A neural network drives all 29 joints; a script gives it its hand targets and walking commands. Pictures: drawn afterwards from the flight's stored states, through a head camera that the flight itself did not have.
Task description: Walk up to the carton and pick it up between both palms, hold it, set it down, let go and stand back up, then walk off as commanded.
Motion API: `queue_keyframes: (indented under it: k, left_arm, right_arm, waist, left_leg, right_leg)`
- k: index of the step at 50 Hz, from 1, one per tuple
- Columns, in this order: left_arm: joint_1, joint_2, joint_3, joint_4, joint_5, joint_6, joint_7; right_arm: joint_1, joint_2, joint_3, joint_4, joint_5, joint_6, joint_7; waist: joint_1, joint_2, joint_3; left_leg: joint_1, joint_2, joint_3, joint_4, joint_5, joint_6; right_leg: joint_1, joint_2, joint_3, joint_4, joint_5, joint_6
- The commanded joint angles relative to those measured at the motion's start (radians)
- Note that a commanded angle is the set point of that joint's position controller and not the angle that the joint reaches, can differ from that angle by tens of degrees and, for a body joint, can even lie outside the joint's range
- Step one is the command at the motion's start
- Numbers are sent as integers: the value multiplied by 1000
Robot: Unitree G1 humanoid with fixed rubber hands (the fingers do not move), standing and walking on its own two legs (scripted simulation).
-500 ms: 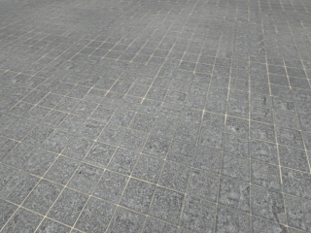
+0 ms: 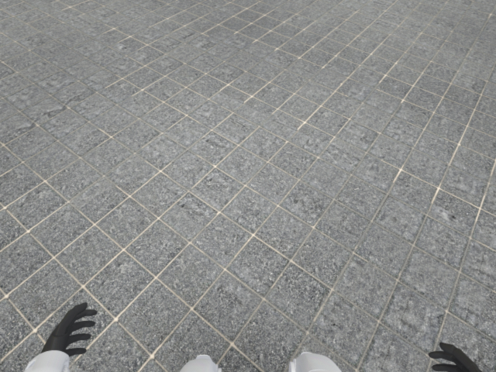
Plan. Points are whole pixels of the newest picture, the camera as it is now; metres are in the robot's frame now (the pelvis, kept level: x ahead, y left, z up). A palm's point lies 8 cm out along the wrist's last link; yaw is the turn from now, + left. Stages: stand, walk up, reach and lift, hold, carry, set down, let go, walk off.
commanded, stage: walk up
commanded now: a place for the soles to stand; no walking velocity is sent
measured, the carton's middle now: out of the picture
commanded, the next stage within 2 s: none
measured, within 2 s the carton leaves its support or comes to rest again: neither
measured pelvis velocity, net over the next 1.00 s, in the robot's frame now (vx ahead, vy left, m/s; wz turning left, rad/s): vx -0.13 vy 0.06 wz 1.01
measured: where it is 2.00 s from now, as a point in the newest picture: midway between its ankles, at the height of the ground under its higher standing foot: outside the picture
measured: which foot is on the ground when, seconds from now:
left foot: down 0.00-0.16, up 0.18-0.56, down 0.58-0.82, up 0.84-1.00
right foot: up 0.00-0.14, down 0.16-0.58, up 0.60-0.78, down 0.80-1.00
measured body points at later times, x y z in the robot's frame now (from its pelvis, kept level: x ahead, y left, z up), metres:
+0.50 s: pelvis -0.07 +0.01 +0.02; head -0.03 +0.00 +0.46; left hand -0.15 +0.39 -0.03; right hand +0.22 -0.20 -0.08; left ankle -0.14 +0.18 -0.68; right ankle +0.03 -0.07 -0.71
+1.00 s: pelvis -0.13 +0.06 +0.02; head -0.10 +0.06 +0.47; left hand -0.41 +0.31 -0.04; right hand +0.22 +0.01 -0.08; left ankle -0.24 +0.18 -0.67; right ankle -0.01 +0.02 -0.71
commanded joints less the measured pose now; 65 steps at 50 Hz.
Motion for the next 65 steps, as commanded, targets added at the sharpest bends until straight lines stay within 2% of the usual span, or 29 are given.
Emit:
queue_keyframes:
  k: [1, 5, 7, 8, 9, 10, 14, 16, 19, 22, 27, 29, 30, 31, 34, 39, 40, 41, 42, 44, 46, 51, 55, 56, 57, 58, 59, 62, 65]
  left_arm:
    - [61, 162, 25, -54, -20, -25, 21]
    - [142, 131, 21, -38, -16, -36, 28]
    - [235, 130, 25, -24, -9, -44, 36]
    - [270, 162, 32, -22, 5, -52, 43]
    - [212, 281, 63, -57, 23, -56, 45]
    - [97, 312, 75, -92, 31, -57, 45]
    - [34, 195, 65, -97, 28, -86, 47]
    - [67, 193, 72, -88, 27, -85, 41]
    - [171, 257, 102, -62, 34, -85, 36]
    - [218, 299, 122, -57, 40, -88, 30]
    - [172, 315, 121, -74, 48, -87, 26]
    - [170, 227, 81, -80, 36, -82, 24]
    - [191, 163, 63, -94, 21, -75, 20]
    - [113, 186, 61, -110, 7, -71, 25]
    - [259, 243, 72, -33, -9, -81, 37]
    - [386, 217, 67, 6, 10, -101, 60]
    - [415, 230, 67, 4, 20, -109, 64]
    - [437, 333, 95, 4, 48, -121, 72]
    - [308, 390, 106, -28, 51, -116, 75]
    - [250, 308, 89, -49, 38, -127, 67]
    - [246, 294, 100, -37, 44, -132, 62]
    - [297, 337, 124, -21, 51, -134, 61]
    - [251, 344, 125, -28, 46, -122, 49]
    - [238, 315, 112, -25, 45, -117, 46]
    - [259, 241, 89, -26, 38, -112, 42]
    - [223, 170, 67, -62, 24, -107, 39]
    - [148, 215, 71, -77, 13, -109, 42]
    - [296, 264, 78, 9, -3, -123, 49]
    - [377, 255, 74, 40, 6, -133, 55]
  right_arm:
    - [-54, -253, -71, -135, 2, -4, -25]
    - [-33, -203, -62, -196, -5, -2, -5]
    - [-84, -197, -57, -232, 3, 4, 2]
    - [-71, -152, -41, -244, 12, 8, 2]
    - [-9, -93, -27, -245, 6, 14, 1]
    - [4, -171, -46, -215, -17, 24, -11]
    - [84, -213, -62, -147, -11, 8, 40]
    - [55, -187, -48, -141, -2, 6, 55]
    - [-49, -188, -34, -170, 2, 11, 64]
    - [-70, -192, -36, -171, 5, 7, 67]
    - [19, -199, -63, -118, 14, -4, 64]
    - [142, -238, -92, -46, -9, -12, 49]
    - [130, -360, -115, -65, -16, -8, 39]
    - [96, -402, -112, -88, -6, -5, 35]
    - [-56, -301, -88, -147, -2, 5, 18]
    - [-154, -232, -72, -225, -4, 16, 33]
    - [-155, -180, -59, -238, 0, 19, 33]
    - [-127, -111, -37, -248, 7, 15, 31]
    - [-27, -185, -55, -199, -10, 25, 19]
    - [-19, -239, -84, -161, -14, 20, 28]
    - [16, -227, -85, -147, -3, 6, 48]
    - [-115, -195, -70, -138, 16, 4, 72]
    - [-49, -201, -81, -80, 27, -6, 71]
    - [12, -213, -94, -37, 20, -9, 66]
    - [106, -261, -112, 10, 3, -12, 55]
    - [151, -378, -136, -5, 2, -10, 42]
    - [89, -401, -128, -32, 13, -14, 33]
    - [-61, -297, -94, -75, 12, -6, 10]
    - [-97, -269, -77, -113, -2, -6, 17]
  waist:
    - [24, 280, -206]
    - [29, 250, -256]
    - [84, 241, -278]
    - [98, 131, -278]
    - [82, -187, -276]
    - [42, -107, -159]
    - [-14, -34, -172]
    - [19, -41, -173]
    - [97, -71, -159]
    - [120, -123, -179]
    - [52, -150, -252]
    - [-30, 38, -284]
    - [-58, 334, -198]
    - [-67, 383, -139]
    - [31, 317, -137]
    - [96, 253, -174]
    - [126, 151, -194]
    - [148, -108, -234]
    - [79, -45, -183]
    - [51, 39, -119]
    - [31, -57, -139]
    - [97, -116, -133]
    - [40, -127, -169]
    - [3, -69, -189]
    - [-34, 100, -217]
    - [-97, 428, -161]
    - [-85, 364, -106]
    - [24, 272, -108]
    - [54, 273, -135]
  left_leg:
    - [206, 155, -396, -360, 252, 218]
    - [146, 118, -386, -363, 261, 196]
    - [-3, 75, -363, -340, 86, 155]
    - [-133, 4, -297, -275, -127, 101]
    - [-257, -118, -115, 14, -245, 52]
    - [-253, -27, -96, 232, -212, 11]
    - [-135, 50, -71, 366, -3, 1]
    - [-143, 78, -28, 282, 12, -2]
    - [-183, 101, 19, 189, -33, -11]
    - [-180, 126, 46, 114, -94, -1]
    - [57, 90, 108, -47, -146, 21]
    - [299, 41, 52, -238, -116, 88]
    - [336, 221, -341, -441, -134, 188]
    - [260, 257, -513, -482, -85, 286]
    - [198, 147, -297, -348, 106, 232]
    - [-57, 105, -293, -298, -53, 199]
    - [-162, 40, -241, -218, -164, 158]
    - [-286, -90, -79, 39, -260, 83]
    - [-246, 7, -102, 254, -213, 47]
    - [-223, 74, -107, 338, -133, 27]
    - [-168, 107, -92, 279, -100, 13]
    - [-117, 117, 16, 88, -120, -6]
    - [58, 89, 86, -57, -138, 22]
    - [188, 58, 93, -131, -139, 36]
    - [330, 9, 62, -181, -209, 73]
    - [358, 239, -445, -487, -512, 185]
    - [251, 294, -611, -569, -516, 277]
    - [178, 192, -384, -389, -262, 252]
    - [49, 152, -347, -333, -151, 247]
  right_leg:
    - [-103, 88, 89, 36, 75, -17]
    - [116, 166, 71, -226, 166, -34]
    - [297, 169, 83, -416, 277, -54]
    - [423, 83, 157, -564, 285, -85]
    - [396, -274, 514, -755, 46, -157]
    - [139, -421, 598, -839, -8, -219]
    - [116, -202, 198, -728, 245, -160]
    - [173, -176, 94, -676, 315, -146]
    - [260, -237, 72, -660, 300, -183]
    - [301, -307, 46, -634, 299, -213]
    - [183, -313, -76, -532, 337, -199]
    - [16, -186, -206, -246, 179, -100]
    - [-235, -9, -262, -68, -40, -3]
    - [-293, 45, -80, -6, -88, 26]
    - [-132, 34, -7, -66, 112, 28]
    - [264, 109, 17, -385, 315, -27]
    - [396, 47, 99, -529, 312, -55]
    - [452, -267, 453, -741, 43, -122]
    - [269, -437, 603, -797, -40, -187]
    - [189, -368, 410, -744, 76, -225]
    - [201, -274, 216, -686, 180, -193]
    - [202, -293, 65, -647, 191, -197]
    - [117, -281, -55, -557, 88, -168]
    - [31, -229, -118, -439, 24, -141]
    - [-68, -150, -178, -222, -3, -103]
    - [-339, 32, -246, 37, -109, -19]
    - [-330, 27, -57, 90, -59, -6]
    - [-166, -28, 14, -16, 77, -3]
    - [31, 39, 2, -170, 132, -15]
